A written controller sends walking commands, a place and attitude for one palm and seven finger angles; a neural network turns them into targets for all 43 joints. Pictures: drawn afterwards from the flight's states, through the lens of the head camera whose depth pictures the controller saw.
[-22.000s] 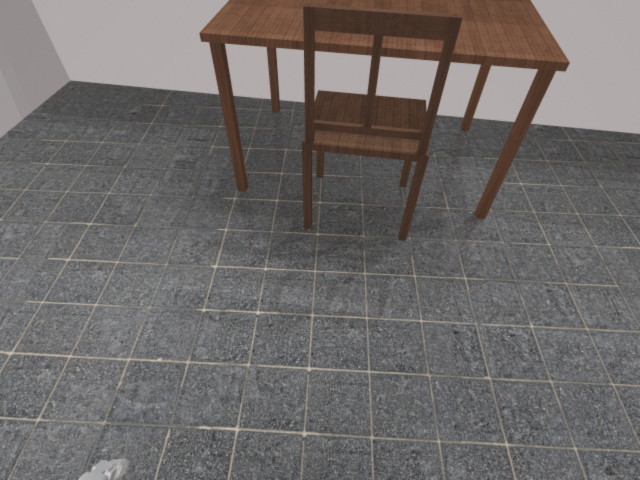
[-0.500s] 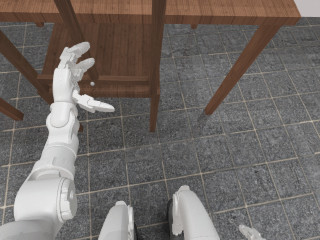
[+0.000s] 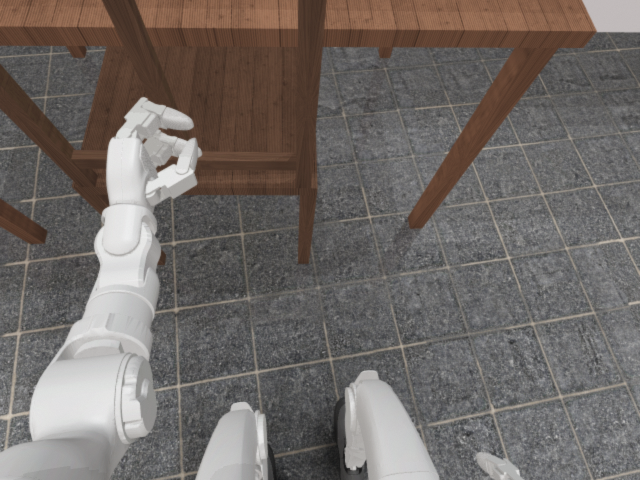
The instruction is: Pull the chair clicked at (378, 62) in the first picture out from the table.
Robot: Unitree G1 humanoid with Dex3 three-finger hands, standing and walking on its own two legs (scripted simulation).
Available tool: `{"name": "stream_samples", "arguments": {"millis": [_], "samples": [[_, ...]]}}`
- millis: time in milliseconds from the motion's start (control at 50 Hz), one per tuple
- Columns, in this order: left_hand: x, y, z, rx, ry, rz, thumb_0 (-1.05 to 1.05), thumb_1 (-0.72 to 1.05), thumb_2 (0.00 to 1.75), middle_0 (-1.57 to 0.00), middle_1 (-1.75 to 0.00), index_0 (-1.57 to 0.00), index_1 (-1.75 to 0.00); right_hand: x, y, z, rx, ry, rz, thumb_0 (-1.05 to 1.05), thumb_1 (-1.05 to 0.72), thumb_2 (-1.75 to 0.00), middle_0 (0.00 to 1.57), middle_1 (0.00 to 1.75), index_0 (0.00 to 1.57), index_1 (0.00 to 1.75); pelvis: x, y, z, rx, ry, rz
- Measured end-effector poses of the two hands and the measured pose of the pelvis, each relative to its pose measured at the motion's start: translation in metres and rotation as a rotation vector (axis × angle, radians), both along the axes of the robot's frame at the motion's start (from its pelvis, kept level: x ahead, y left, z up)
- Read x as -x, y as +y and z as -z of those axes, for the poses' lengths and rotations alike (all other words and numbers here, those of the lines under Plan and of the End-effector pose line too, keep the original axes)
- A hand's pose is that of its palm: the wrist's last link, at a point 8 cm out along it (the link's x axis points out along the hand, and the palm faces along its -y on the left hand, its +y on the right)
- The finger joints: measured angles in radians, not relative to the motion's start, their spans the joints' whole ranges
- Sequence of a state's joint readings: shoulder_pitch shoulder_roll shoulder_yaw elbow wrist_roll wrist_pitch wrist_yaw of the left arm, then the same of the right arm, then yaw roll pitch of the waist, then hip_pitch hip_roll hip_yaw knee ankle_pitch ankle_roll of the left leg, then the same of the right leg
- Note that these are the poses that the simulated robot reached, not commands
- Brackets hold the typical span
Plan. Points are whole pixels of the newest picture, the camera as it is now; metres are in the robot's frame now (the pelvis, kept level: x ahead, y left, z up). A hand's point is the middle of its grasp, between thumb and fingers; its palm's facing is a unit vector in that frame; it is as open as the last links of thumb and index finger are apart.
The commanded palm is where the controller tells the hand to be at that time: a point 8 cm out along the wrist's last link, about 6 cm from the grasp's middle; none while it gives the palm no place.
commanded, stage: hook a spindle and tug to test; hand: left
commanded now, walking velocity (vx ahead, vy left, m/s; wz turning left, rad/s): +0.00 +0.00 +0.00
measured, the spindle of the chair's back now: (158, 91) +0.61 +0.17 +0.02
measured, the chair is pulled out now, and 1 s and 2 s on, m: -0.10 -0.10 -0.10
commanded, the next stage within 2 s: open the thumb and straighten the fingers in 0.62 s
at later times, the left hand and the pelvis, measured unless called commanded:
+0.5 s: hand (183, 193) +0.45 +0.13 +0.02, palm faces -0.03 -1.00 -0.03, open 4.4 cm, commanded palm +0.42 +0.18 +0.02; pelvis +0.00 +0.00 +0.00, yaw +0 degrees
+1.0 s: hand (176, 195) +0.45 +0.14 +0.02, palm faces -0.04 -1.00 -0.07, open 8.6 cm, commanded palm +0.43 +0.19 +0.02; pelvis +0.00 +0.00 +0.00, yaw +1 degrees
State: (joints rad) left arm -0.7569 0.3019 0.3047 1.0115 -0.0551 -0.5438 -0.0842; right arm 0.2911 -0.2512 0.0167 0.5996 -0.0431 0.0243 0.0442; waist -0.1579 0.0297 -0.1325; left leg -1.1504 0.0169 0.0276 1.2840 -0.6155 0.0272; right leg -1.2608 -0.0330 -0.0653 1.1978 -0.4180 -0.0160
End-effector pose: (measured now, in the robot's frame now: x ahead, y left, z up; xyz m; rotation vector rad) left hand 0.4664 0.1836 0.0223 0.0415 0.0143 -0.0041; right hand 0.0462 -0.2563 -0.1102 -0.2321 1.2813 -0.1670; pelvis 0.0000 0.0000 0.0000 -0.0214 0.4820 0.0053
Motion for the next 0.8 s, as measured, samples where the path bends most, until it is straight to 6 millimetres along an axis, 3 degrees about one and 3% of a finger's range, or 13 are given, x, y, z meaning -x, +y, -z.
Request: {"name": "stream_samples", "arguments": {"millis": [100,240,620,800], "samples": [[0.006,0.002,-0.003,0.001,-0.009,0.015,0.01,0.79,0.85,-0.5,-1.44,-0.5,-1.45,0.001,0.0,0.0,-0.005,0.007,0.003,0.01,-0.9,-0.89,0.2,0.3,0.2,0.3,0.0,0.001,-0.001,0.001,-0.002,0.0],[0.02,-0.003,0.001,0.015,0.014,0.017,0.01,0.87,0.88,-0.5,-1.45,-0.5,-1.45,-0.007,0.0,-0.003,-0.006,-0.016,-0.008,0.01,-0.9,-0.89,0.2,0.3,0.2,0.3,-0.001,0.001,-0.005,-0.001,-0.012,-0.002],[0.042,0.0,0.001,0.014,0.006,0.021,0.01,0.9,0.9,-0.5,-1.45,-0.5,-1.45,-0.035,0.003,-0.004,-0.011,-0.102,-0.041,0.01,-0.9,-0.89,0.2,0.3,0.2,0.3,-0.002,0.002,-0.005,-0.003,-0.028,-0.007],[0.041,0.005,0.002,-0.025,0.009,0.026,0.01,0.86,0.88,-0.5,-1.45,-0.5,-1.45,-0.038,0.003,-0.003,-0.007,-0.114,-0.05,0.01,-0.9,-0.89,0.2,0.3,0.2,0.3,-0.001,0.001,-0.003,-0.003,-0.029,-0.009]]}}
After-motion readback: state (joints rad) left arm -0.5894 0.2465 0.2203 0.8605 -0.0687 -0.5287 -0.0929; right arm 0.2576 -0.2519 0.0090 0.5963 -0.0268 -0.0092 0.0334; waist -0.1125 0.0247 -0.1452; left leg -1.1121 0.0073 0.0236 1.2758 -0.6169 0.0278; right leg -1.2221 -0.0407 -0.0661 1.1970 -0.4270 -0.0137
